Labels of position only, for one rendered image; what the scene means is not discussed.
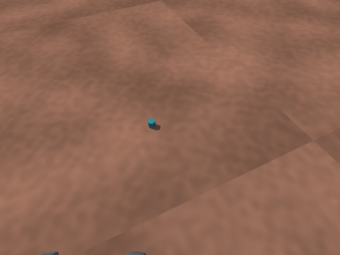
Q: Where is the tin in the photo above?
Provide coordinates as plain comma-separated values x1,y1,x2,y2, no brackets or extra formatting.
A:
148,118,156,129

